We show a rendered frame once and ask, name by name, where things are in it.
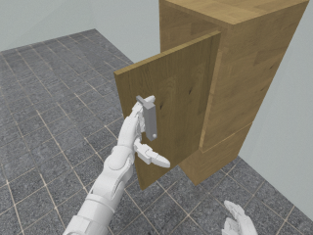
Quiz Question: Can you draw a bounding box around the robot right hand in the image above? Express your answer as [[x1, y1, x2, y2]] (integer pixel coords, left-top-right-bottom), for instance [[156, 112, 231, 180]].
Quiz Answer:
[[221, 200, 258, 235]]

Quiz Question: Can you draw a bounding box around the handle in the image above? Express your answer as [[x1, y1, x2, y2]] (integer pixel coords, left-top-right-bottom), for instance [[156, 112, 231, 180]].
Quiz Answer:
[[136, 95, 157, 142]]

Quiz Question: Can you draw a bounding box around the robot left hand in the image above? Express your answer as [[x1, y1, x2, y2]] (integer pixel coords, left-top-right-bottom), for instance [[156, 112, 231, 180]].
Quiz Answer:
[[117, 95, 170, 168]]

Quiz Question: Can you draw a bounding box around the cupboard door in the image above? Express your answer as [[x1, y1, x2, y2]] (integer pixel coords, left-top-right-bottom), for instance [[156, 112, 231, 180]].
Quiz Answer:
[[113, 30, 222, 191]]

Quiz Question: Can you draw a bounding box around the robot left forearm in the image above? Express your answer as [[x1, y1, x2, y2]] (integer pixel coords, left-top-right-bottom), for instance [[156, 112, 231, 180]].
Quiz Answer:
[[63, 145, 135, 235]]

